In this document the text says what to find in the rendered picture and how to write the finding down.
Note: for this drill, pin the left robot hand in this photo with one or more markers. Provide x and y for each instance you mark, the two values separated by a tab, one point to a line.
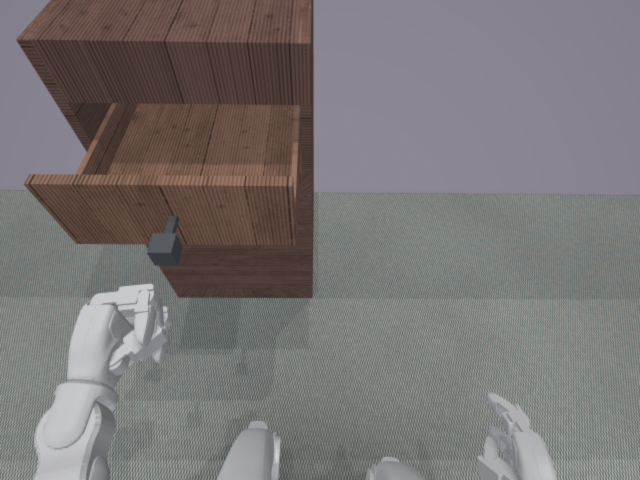
133	315

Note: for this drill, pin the cabinet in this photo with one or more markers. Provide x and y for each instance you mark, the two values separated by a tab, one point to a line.
92	53

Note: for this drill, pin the robot left forearm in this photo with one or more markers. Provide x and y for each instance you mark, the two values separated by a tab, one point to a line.
73	437

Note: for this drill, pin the robot left thigh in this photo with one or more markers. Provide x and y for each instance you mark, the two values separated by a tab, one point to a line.
255	455

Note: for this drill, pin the robot left shin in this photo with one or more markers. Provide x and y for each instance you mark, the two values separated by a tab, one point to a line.
257	424

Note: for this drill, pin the handle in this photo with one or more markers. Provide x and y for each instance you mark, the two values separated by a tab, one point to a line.
165	248

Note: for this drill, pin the right robot hand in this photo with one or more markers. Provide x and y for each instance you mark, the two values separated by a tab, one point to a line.
525	454

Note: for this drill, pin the drawer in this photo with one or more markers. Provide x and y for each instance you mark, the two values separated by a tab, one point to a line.
230	173

